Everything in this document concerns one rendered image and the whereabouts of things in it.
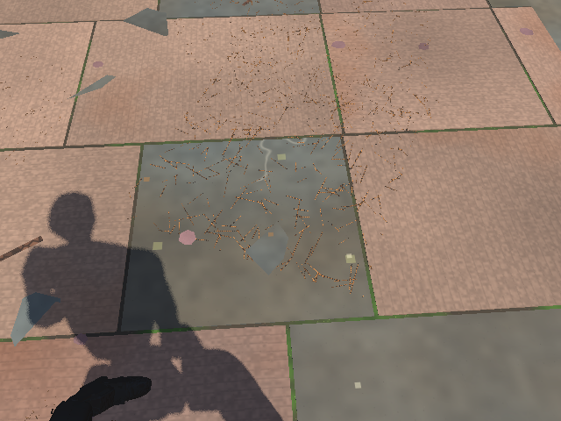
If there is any left robot hand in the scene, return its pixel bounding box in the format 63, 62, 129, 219
49, 376, 152, 421

